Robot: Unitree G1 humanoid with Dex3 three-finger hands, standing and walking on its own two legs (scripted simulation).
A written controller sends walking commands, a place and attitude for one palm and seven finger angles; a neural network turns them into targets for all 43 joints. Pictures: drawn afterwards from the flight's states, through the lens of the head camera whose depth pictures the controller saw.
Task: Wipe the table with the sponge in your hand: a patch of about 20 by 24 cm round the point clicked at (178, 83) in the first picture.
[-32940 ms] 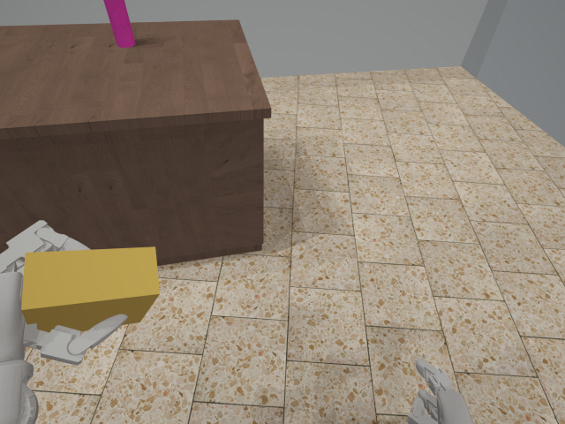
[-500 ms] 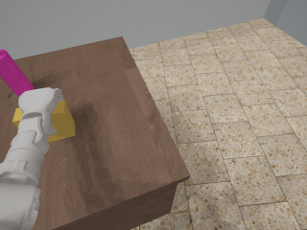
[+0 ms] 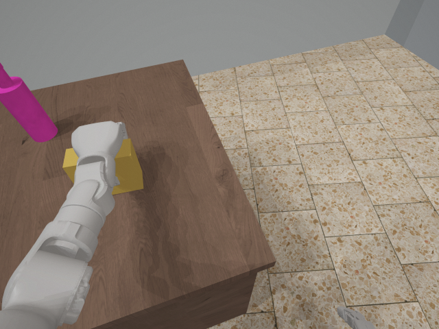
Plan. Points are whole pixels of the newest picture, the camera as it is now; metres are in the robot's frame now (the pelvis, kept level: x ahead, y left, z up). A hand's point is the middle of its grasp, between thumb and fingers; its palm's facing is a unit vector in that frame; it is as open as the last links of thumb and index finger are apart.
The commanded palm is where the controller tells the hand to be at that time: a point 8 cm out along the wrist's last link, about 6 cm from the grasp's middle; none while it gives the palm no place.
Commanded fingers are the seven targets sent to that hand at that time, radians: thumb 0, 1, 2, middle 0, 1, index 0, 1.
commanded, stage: wipe back along the middle lane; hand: left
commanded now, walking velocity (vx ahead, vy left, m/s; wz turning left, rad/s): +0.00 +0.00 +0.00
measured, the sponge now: (109, 175) +0.41 +0.27 +0.01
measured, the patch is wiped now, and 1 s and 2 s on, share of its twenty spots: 0.50 0.70 0.95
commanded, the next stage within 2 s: slide across to the third lane in 1.76 s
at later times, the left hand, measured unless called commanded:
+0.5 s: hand (116, 165) +0.40 +0.24 +0.06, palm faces -0.03 -0.03 -1.00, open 9.7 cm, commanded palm +0.36 +0.23 +0.09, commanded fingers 0.00 0.10 1.30 -1.20 -1.60 -1.20 -1.60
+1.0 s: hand (118, 186) +0.35 +0.22 +0.06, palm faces +0.03 -0.04 -1.00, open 9.6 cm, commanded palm +0.31 +0.21 +0.09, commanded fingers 0.00 0.10 1.30 -1.20 -1.60 -1.20 -1.60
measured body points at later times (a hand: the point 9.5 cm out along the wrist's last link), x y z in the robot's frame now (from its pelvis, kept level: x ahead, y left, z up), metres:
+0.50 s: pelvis +0.01 -0.01 +0.00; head +0.04 -0.03 +0.45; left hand +0.40 +0.24 +0.11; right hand +0.16 -0.27 -0.12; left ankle -0.02 +0.11 -0.73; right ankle -0.02 -0.13 -0.73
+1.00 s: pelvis +0.01 +0.00 +0.00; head +0.01 -0.03 +0.45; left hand +0.34 +0.22 +0.11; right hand +0.22 -0.22 -0.11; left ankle -0.02 +0.11 -0.73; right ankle -0.02 -0.13 -0.73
